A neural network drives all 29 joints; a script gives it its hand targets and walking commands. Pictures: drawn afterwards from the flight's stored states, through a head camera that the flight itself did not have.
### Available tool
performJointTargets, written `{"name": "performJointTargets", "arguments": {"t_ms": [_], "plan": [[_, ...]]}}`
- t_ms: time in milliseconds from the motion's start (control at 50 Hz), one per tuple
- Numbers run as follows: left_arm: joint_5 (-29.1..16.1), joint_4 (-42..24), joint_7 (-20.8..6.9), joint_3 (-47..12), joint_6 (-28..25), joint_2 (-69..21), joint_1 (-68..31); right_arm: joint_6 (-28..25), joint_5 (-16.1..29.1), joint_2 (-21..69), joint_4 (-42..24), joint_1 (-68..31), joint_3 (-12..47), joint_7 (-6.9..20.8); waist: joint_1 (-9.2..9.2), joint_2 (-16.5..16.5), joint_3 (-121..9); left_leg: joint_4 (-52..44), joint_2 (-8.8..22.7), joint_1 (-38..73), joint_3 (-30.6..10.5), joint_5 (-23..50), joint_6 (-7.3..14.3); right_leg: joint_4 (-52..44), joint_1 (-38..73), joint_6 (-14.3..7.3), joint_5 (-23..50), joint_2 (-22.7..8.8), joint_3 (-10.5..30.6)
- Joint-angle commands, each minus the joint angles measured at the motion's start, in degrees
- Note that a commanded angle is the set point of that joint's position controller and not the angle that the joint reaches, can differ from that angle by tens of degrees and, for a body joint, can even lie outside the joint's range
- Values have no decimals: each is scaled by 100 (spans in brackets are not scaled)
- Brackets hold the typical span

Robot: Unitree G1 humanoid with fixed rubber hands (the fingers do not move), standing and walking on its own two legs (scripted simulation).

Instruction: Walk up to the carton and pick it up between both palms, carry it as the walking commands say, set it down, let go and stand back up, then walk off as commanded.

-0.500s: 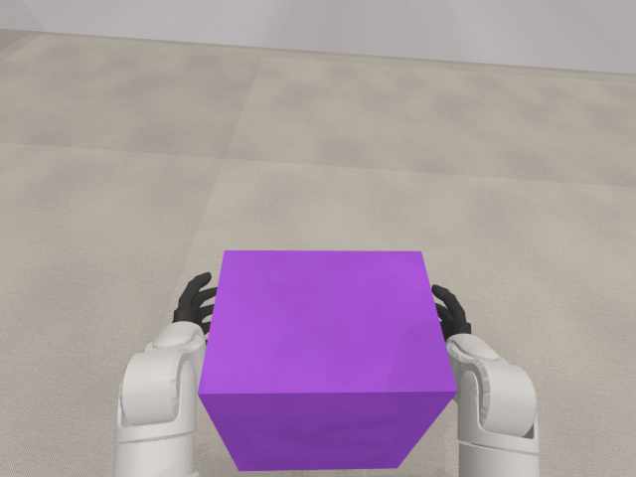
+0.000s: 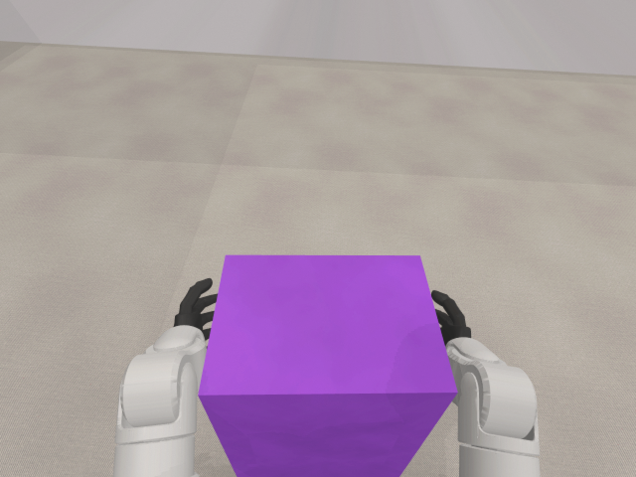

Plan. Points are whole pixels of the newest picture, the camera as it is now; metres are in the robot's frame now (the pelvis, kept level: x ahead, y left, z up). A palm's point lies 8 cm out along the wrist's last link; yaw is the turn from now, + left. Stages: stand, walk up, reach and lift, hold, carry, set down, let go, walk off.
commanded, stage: carry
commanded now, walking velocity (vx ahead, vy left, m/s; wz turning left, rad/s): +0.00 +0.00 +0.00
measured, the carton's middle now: (321, 378) +0.24 +0.00 +0.02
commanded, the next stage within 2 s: hold in 1.94 s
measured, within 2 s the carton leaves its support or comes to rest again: neither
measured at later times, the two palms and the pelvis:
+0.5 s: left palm (194, 325) +0.28 +0.16 +0.07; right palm (449, 336) +0.28 -0.15 +0.07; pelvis +0.02 +0.00 +0.00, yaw +0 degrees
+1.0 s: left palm (197, 307) +0.31 +0.16 +0.06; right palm (438, 321) +0.30 -0.15 +0.06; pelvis +0.04 +0.01 +0.01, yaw -1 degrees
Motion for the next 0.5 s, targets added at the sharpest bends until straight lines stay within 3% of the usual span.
{"name": "performJointTargets", "arguments": {"t_ms": [0, 20, 40, 60, 80, 100, 120, 140, 160, 180, 200, 220, 260, 280, 300, 320, 340, 360, 380, 400, 420, 440, 460, 480], "plan": [[-1556, -135, -1404, -3521, -288, -4516, -3034, -462, 1440, 4478, -485, -3179, 3387, 1207, 90, 1020, -1835, -1929, 891, 56, -1221, -3115, -86, 429, 1193, -260, -1281, 111, 49], [-2205, -1438, -1402, -4329, -164, -4850, -3561, -370, 2056, 4749, -1840, -3684, 4115, 1187, 102, 1052, -1733, -1990, 1044, 143, -1449, -3152, -2, 290, 1127, -245, -1105, -20, 180], [-1223, 314, -1416, -3058, -442, -4231, -2996, -599, 1057, 4342, 97, -3092, 3052, 1172, 123, 458, -1900, -1445, 929, 211, -1081, -2809, 36, 43, 1283, -252, -1013, -129, 276], [-2238, -1644, -1420, -4309, -216, -4762, -3450, -385, 1984, 4695, -2115, -3673, 4276, 1141, 86, -124, -1637, -1105, 698, 209, -883, -2616, 6, -519, 847, -279, -1413, -266, 599], [-1518, -286, -1423, -3365, -408, -4314, -3172, -512, 1223, 4553, -186, -2897, 3377, 1148, 34, -593, -1762, -768, 607, 586, -785, -2331, -19, -988, 558, -270, -1814, -469, 940], [-2117, -1416, -1431, -4146, -211, -4612, -3373, -385, 1854, 4754, -1697, -3430, 4126, 1120, 27, -571, -1551, -591, 451, 478, -760, -2092, -30, -1318, 340, -329, -2314, -619, 1235], [-1750, -469, -1452, -3711, -249, -4421, -3173, -432, 1493, 4709, -642, -3262, 3614, 1122, -4, -500, -1671, -380, 282, 852, -569, -1875, -75, -1491, 139, -253, -2417, -716, 1243], [-1597, -201, -1471, -3564, -277, -4337, -3022, -460, 1331, 4624, -491, -3122, 3476, 1088, -4, -1056, -1588, 125, 100, 1044, -404, -1589, -38, -1900, -183, -252, -2793, -880, 1526], [-1885, -817, -1470, -3913, -251, -4607, -2913, -438, 1649, 4601, -1362, -3258, 3890, 1084, -35, -793, -1886, 185, 132, 1498, -350, -1196, -29, -1711, -144, -259, -2427, -872, 1242], [-2134, -1240, -1454, -4206, -230, -4779, -3285, -377, 1859, 4910, -1514, -3353, 4117, 1090, -35, -675, -1804, 6, 265, 1522, -470, -1035, -6, -1602, -133, -239, -2005, -779, 1105], [-1674, -311, -1474, -3575, -327, -4531, -2913, -524, 1407, 4667, -804, -3278, 3623, 1061, -11, -767, -1784, -23, 188, 1337, -482, -910, 10, -1612, 186, -203, -1842, -730, 1086], [-2134, -1583, -1434, -4185, -234, -4668, -3301, -358, 1902, 4878, -1701, -3325, 4165, 1101, -21, -422, -2093, -177, 211, 1592, -469, -972, 31, -1423, 150, -223, -1698, -684, 964], [-1484, -373, -1393, -3485, -338, -4278, -3012, -461, 1353, 4518, -382, -3026, 3436, 1120, -8, -179, -1948, -481, 350, 1384, -677, -1371, 12, -1241, 282, -189, -1796, -603, 803], [-1602, -795, -1400, -3654, -351, -4283, -3020, -460, 1443, 4578, -596, -2819, 3604, 1145, 9, -41, -1887, -706, 462, 1208, -918, -1911, 14, -1294, 225, -190, -2003, -536, 894], [-1614, -633, -1379, -3730, -386, -4340, -3017, -539, 1447, 4514, -599, -2916, 3507, 1178, 21, 410, -1628, -1029, 580, 985, -1137, -2176, 29, -1084, 254, -178, -1802, -424, 800], [-1711, -953, -1372, -3927, -382, -4353, -3081, -543, 1540, 4526, -851, -3040, 3665, 1185, 17, 623, -1692, -1221, 692, 934, -1218, -2310, 42, -829, 359, -153, -1408, -347, 644], [-1877, -1285, -1353, -4023, -402, -4534, -3390, -561, 1769, 4732, -1274, -3345, 3912, 1158, 51, 408, -1832, -1312, 847, 740, -1311, -1996, 9, -620, 832, -193, -828, -350, 557], [-1369, -365, -1352, -3438, -509, -4233, -2976, -640, 1323, 4445, -332, -3023, 3418, 1176, 52, 368, -1969, -1185, 803, 655, -1189, -1779, 3, -526, 1122, -216, -551, -363, 557], [-1807, -1270, -1329, -4002, -424, -4527, -3250, -575, 1678, 4639, -1236, -3130, 3857, 1158, 56, 447, -1975, -1095, 734, 707, -1073, -1742, -35, -585, 924, -241, -738, -375, 611], [-1436, -588, -1328, -3543, -499, -4261, -3006, -626, 1317, 4421, -425, -2922, 3391, 1161, 35, 303, -1837, -1225, 758, 673, -1076, -1824, -62, -530, 977, -209, -816, -341, 512], [-1645, -882, -1336, -3828, -509, -4412, -3204, -707, 1518, 4439, -1017, -3288, 3638, 1142, 47, 215, -2026, -968, 735, 850, -1041, -1414, -58, -671, 957, -232, -574, -519, 783], [-2191, -1795, -1332, -4393, -312, -4662, -3253, -478, 2005, 4840, -1849, -3150, 4236, 1123, 20, 27, -1850, -1082, 738, 841, -1056, -1714, 10, -597, 825, -252, -783, -323, 568], [-1541, -780, -1319, -3666, -386, -4248, -3059, -577, 1332, 4353, -639, -2947, 3421, 1109, 6, 331, -1783, -1215, 838, 895, -1175, -1779, 31, -665, 737, -226, -756, -379, 676], [-1257, -39, -1327, -3326, -464, -4148, -2705, -668, 1075, 4248, -212, -2760, 3183, 1075, 24, 110, -1992, -1031, 796, 918, -1171, -1537, 63, -670, 921, -263, -684, -436, 748]]}}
